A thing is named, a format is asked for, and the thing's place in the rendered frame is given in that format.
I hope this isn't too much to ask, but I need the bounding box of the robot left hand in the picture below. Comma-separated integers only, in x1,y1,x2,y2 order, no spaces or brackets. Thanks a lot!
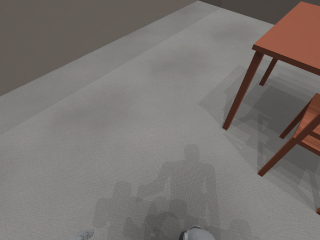
69,229,94,240

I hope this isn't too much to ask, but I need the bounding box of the robot right shin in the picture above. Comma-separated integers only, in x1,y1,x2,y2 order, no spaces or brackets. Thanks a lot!
188,225,201,231

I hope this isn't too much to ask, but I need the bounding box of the table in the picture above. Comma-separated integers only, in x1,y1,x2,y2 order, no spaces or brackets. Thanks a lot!
222,1,320,131

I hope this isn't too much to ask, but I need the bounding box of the robot right thigh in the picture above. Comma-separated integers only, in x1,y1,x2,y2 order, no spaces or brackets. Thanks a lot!
183,228,215,240

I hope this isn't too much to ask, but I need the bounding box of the chair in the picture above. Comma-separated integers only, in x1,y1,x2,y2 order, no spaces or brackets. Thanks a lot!
258,93,320,215

